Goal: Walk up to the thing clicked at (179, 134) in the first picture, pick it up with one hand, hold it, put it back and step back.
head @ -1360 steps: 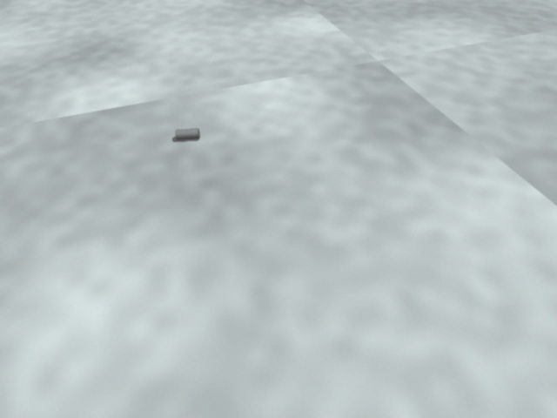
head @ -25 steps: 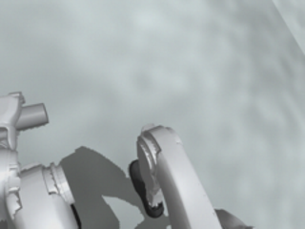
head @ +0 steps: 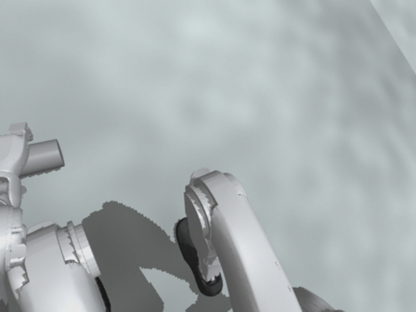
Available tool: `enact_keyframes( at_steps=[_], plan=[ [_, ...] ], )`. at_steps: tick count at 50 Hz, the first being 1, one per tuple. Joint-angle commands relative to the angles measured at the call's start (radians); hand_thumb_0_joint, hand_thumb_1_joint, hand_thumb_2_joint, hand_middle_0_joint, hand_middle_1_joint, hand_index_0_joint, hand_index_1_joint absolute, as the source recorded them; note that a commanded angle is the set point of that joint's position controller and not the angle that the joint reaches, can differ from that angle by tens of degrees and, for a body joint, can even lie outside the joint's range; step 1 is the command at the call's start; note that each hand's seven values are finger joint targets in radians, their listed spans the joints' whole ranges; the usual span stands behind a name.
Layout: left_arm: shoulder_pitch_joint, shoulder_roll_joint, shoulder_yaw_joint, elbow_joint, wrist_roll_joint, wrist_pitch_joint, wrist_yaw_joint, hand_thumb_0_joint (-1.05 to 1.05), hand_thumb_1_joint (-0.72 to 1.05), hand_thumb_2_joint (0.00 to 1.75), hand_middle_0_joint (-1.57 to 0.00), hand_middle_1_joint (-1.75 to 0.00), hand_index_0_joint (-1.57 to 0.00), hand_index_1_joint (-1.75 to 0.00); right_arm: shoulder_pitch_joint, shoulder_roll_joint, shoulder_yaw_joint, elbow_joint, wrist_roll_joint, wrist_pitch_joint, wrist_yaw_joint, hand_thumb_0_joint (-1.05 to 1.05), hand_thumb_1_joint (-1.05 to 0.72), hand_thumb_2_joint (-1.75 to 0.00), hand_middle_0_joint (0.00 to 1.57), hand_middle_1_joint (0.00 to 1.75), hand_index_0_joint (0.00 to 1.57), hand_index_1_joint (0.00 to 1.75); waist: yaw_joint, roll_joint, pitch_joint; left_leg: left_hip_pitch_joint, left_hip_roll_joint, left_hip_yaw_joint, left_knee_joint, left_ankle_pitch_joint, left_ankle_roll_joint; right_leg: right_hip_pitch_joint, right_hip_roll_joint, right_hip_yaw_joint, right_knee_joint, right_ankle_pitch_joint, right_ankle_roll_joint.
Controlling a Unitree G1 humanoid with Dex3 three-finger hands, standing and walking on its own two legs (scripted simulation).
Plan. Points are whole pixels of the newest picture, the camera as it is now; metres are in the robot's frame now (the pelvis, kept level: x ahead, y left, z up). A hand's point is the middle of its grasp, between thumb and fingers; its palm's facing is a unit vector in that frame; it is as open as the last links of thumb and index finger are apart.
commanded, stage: withdraw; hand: left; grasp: from above
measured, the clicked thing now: (24, 160) +0.46 +0.23 -0.27
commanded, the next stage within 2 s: home in 0.98 s
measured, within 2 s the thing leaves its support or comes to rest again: neither
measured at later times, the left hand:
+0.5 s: hand out of the picture +0.46 +0.26 -0.14, palm faces -0.27 -0.07 -0.96, open 14.1 cm
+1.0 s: hand (14, 174) +0.41 +0.21 -0.13, palm faces -0.49 -0.05 -0.87, open 13.2 cm
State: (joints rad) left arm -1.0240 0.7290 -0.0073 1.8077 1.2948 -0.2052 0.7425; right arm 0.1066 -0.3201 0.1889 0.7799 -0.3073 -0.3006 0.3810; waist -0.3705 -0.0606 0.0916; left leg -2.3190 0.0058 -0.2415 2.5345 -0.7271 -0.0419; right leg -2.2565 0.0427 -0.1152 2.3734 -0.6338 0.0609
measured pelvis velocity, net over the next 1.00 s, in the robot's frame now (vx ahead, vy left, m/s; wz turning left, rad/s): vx -0.01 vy -0.02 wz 0.13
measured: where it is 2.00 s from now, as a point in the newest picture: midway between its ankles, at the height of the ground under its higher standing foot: (157, 299)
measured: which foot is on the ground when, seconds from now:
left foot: down 0.00-1.00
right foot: down 0.00-1.00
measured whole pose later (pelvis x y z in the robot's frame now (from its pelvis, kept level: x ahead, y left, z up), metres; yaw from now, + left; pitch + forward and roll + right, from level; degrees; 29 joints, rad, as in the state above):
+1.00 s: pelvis -0.01 -0.02 +0.04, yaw +8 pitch +33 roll -3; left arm -0.97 0.46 -0.06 1.57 1.26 -0.11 0.49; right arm 0.15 -0.31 0.02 0.75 -0.16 -0.09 0.14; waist -0.27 -0.01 -0.09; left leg -2.24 -0.01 -0.12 2.32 -0.65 -0.05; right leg -2.23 0.01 -0.02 2.26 -0.61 0.02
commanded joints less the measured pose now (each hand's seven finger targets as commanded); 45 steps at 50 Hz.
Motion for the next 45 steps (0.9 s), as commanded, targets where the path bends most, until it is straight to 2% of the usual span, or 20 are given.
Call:
enact_keyframes(
  at_steps=[1, 5, 7, 10, 12, 14, 16, 17, 19, 20, 21, 22, 25, 26, 29, 30, 33, 36, 39, 45],
  plan=[
    [-0.239, 0.071, -0.003, -0.089, -0.008, 0.006, 0.043, 0.00, -0.30, 1.03, -0.22, -1.03, -0.22, -1.02, 0.193, -0.299, -0.077, -0.004, 0.003, -0.011, -0.009, 0.00, -0.90, -0.90, 0.20, 0.30, 0.20, 0.30, -0.071, 0.332, -0.574, 0.376, -0.003, 0.137, -0.259, 0.142, 0.050, 0.361, 0.048, -0.131, -0.228, 0.174, -0.081],
    [-0.212, 0.071, 0.001, -0.081, -0.023, 0.018, 0.036, 0.00, -0.42, 0.97, -0.15, -0.95, -0.16, -0.95, 0.182, -0.301, -0.083, 0.003, 0.011, -0.012, -0.013, 0.00, -0.91, -0.90, 0.20, 0.30, 0.20, 0.30, -0.055, 0.355, -0.594, 0.400, 0.002, 0.127, -0.278, 0.152, 0.043, 0.367, 0.051, -0.131, -0.221, 0.190, -0.084],
    [-0.236, 0.070, -0.006, -0.083, -0.020, 0.021, 0.025, 0.00, -0.48, 0.96, -0.11, -0.98, -0.11, -0.98, 0.187, -0.302, -0.078, -0.009, 0.005, -0.018, -0.006, 0.00, -0.91, -0.90, 0.20, 0.30, 0.20, 0.30, -0.069, 0.355, -0.572, 0.391, -0.001, 0.128, -0.266, 0.137, 0.046, 0.348, 0.044, -0.134, -0.215, 0.182, -0.080],
    [-0.263, 0.108, 0.033, -0.143, -0.033, 0.028, 0.029, 0.00, -0.51, 0.98, -0.09, -0.99, -0.10, -0.99, 0.207, -0.298, -0.083, -0.001, 0.013, -0.018, -0.004, 0.00, -0.91, -0.90, 0.20, 0.30, 0.20, 0.30, -0.040, 0.402, -0.645, 0.442, -0.001, 0.135, -0.268, 0.191, 0.042, 0.379, 0.041, -0.130, -0.207, 0.230, -0.079],
    [-0.271, 0.080, 0.033, -0.173, -0.040, 0.040, 0.043, 0.00, -0.53, 0.99, -0.09, -1.00, -0.08, -1.00, 0.194, -0.284, -0.095, 0.010, 0.012, -0.021, 0.005, 0.00, -0.91, -0.91, 0.20, 0.30, 0.20, 0.30, -0.032, 0.457, -0.684, 0.485, 0.003, 0.132, -0.284, 0.199, 0.031, 0.385, 0.041, -0.129, -0.196, 0.247, -0.085],
    [-0.270, 0.108, 0.096, -0.290, -0.050, 0.060, 0.066, 0.00, -0.55, 1.00, -0.07, -1.00, -0.07, -1.01, 0.206, -0.300, -0.136, 0.014, 0.022, -0.013, 0.014, 0.00, -0.91, -0.91, 0.20, 0.30, 0.20, 0.30, 0.013, 0.549, -0.796, 0.562, 0.003, 0.138, -0.309, 0.247, 0.019, 0.383, 0.039, -0.127, -0.191, 0.282, -0.091],
    [-0.222, 0.030, 0.072, -0.324, -0.073, 0.105, 0.066, 0.00, -0.55, 1.01, -0.07, -1.00, -0.06, -1.00, 0.182, -0.286, -0.163, 0.021, 0.040, 0.005, 0.027, 0.00, -0.91, -0.91, 0.20, 0.30, 0.20, 0.30, 0.035, 0.570, -0.803, 0.568, 0.003, 0.160, -0.327, 0.236, 0.020, 0.352, 0.038, -0.113, -0.205, 0.270, -0.095],
    [-0.228, -0.020, 0.054, -0.323, -0.102, 0.131, 0.054, 0.00, -0.54, 1.00, -0.07, -0.99, -0.07, -0.99, 0.188, -0.274, -0.170, 0.026, 0.047, 0.017, 0.033, 0.00, -0.91, -0.91, 0.20, 0.30, 0.20, 0.30, 0.017, 0.525, -0.798, 0.547, 0.001, 0.166, -0.329, 0.212, 0.026, 0.349, 0.034, -0.110, -0.219, 0.256, -0.095],
    [-0.245, 0.049, 0.103, -0.524, -0.138, 0.177, 0.029, 0.00, -0.56, 1.01, -0.07, -0.99, -0.06, -1.00, 0.193, -0.277, -0.210, 0.020, 0.095, 0.055, 0.024, 0.00, -0.91, -0.91, 0.20, 0.30, 0.20, 0.30, 0.100, 0.589, -0.974, 0.614, 0.002, 0.184, -0.365, 0.269, 0.030, 0.390, 0.027, -0.085, -0.244, 0.293, -0.104],
    [-0.197, 0.001, 0.072, -0.522, -0.157, 0.209, 0.004, 0.00, -0.57, 1.02, -0.07, -0.99, -0.06, -1.01, 0.187, -0.267, -0.221, 0.021, 0.117, 0.079, 0.022, 0.00, -0.91, -0.91, 0.20, 0.30, 0.20, 0.30, 0.117, 0.574, -1.001, 0.608, 0.001, 0.202, -0.371, 0.301, 0.035, 0.419, 0.029, -0.070, -0.250, 0.328, -0.102],
    [-0.160, -0.049, 0.044, -0.459, -0.167, 0.239, -0.025, 0.00, -0.57, 1.02, -0.07, -0.98, -0.06, -1.00, 0.191, -0.263, -0.232, 0.035, 0.132, 0.100, 0.020, 0.00, -0.91, -0.91, 0.20, 0.30, 0.20, 0.30, 0.104, 0.494, -0.951, 0.572, 0.002, 0.209, -0.374, 0.292, 0.041, 0.419, 0.032, -0.064, -0.259, 0.331, -0.097],
    [-0.189, -0.072, 0.025, -0.485, -0.180, 0.259, -0.056, 0.00, -0.56, 1.02, -0.08, -0.98, -0.06, -1.00, 0.210, -0.257, -0.243, 0.041, 0.150, 0.117, 0.016, 0.00, -0.91, -0.91, 0.20, 0.30, 0.20, 0.30, 0.092, 0.440, -0.917, 0.506, -0.002, 0.213, -0.388, 0.265, 0.052, 0.435, 0.035, -0.053, -0.285, 0.311, -0.094],
    [-0.226, -0.108, -0.016, -0.598, -0.215, 0.296, -0.172, 0.00, -0.55, 1.02, -0.10, -0.96, -0.08, -0.99, 0.248, -0.238, -0.285, 0.042, 0.193, 0.165, -0.022, 0.00, -0.92, -0.91, 0.20, 0.30, 0.20, 0.30, 0.112, 0.366, -0.975, 0.518, -0.005, 0.216, -0.437, 0.246, 0.065, 0.485, 0.035, -0.024, -0.348, 0.277, -0.097],
    [-0.235, -0.107, -0.026, -0.610, -0.219, 0.300, -0.213, 0.00, -0.54, 1.01, -0.12, -0.95, -0.09, -0.97, 0.257, -0.234, -0.293, 0.047, 0.202, 0.181, -0.035, 0.00, -0.92, -0.91, 0.20, 0.30, 0.20, 0.30, 0.103, 0.329, -0.944, 0.500, -0.011, 0.215, -0.452, 0.226, 0.068, 0.481, 0.028, -0.017, -0.359, 0.253, -0.097],
    [-0.154, -0.207, -0.094, -0.530, -0.240, 0.286, -0.347, 0.00, -0.49, 0.98, -0.17, -0.90, -0.14, -0.93, 0.265, -0.192, -0.285, 0.030, 0.218, 0.229, -0.079, 0.00, -0.92, -0.91, 0.20, 0.30, 0.20, 0.30, 0.074, 0.139, -0.790, 0.383, -0.019, 0.212, -0.469, 0.151, 0.084, 0.491, 0.024, 0.004, -0.420, 0.163, -0.092],
    [-0.160, -0.219, -0.114, -0.539, -0.248, 0.268, -0.387, 0.00, -0.49, 0.99, -0.16, -0.92, -0.13, -0.95, 0.245, -0.186, -0.283, 0.020, 0.221, 0.237, -0.099, 0.00, -0.91, -0.91, 0.20, 0.30, 0.20, 0.30, 0.085, 0.114, -0.754, 0.356, -0.023, 0.213, -0.481, 0.110, 0.084, 0.488, 0.023, 0.015, -0.433, 0.103, -0.095],
    [-0.192, -0.205, -0.133, -0.572, -0.224, 0.212, -0.464, 0.00, -0.48, 0.99, -0.15, -0.94, -0.13, -0.96, 0.234, -0.198, -0.277, -0.020, 0.221, 0.257, -0.155, 0.00, -0.91, -0.91, 0.20, 0.30, 0.20, 0.30, 0.092, 0.059, -0.703, 0.356, -0.036, 0.231, -0.488, 0.085, 0.083, 0.510, 0.015, 0.029, -0.477, 0.043, -0.101],
    [-0.186, -0.219, -0.142, -0.505, -0.186, 0.163, -0.465, 0.00, -0.47, 0.98, -0.15, -0.94, -0.13, -0.96, 0.221, -0.180, -0.251, -0.040, 0.213, 0.266, -0.201, 0.00, -0.90, -0.91, 0.20, 0.30, 0.20, 0.30, 0.099, 0.042, -0.615, 0.345, -0.046, 0.229, -0.503, 0.027, 0.079, 0.450, 0.010, 0.031, -0.486, -0.028, -0.109],
    [-0.269, -0.182, -0.132, -0.526, -0.131, 0.119, -0.410, 0.00, -0.45, 0.97, -0.17, -0.93, -0.15, -0.94, 0.182, -0.168, -0.242, -0.071, 0.202, 0.260, -0.235, 0.00, -0.90, -0.90, 0.20, 0.30, 0.20, 0.30, 0.111, 0.136, -0.692, 0.406, -0.050, 0.230, -0.512, 0.026, 0.070, 0.440, 0.004, 0.038, -0.446, -0.012, -0.110],
    [-0.271, -0.103, -0.064, -0.326, -0.035, 0.097, -0.234, 0.00, -0.37, 0.97, -0.21, -0.92, -0.20, -0.93, 0.184, -0.170, -0.211, -0.054, 0.157, 0.211, -0.260, 0.00, -0.90, -0.90, 0.20, 0.30, 0.20, 0.30, 0.106, 0.173, -0.714, 0.364, -0.053, 0.248, -0.460, 0.039, 0.073, 0.388, -0.002, 0.039, -0.392, 0.001, -0.100]
  ],
)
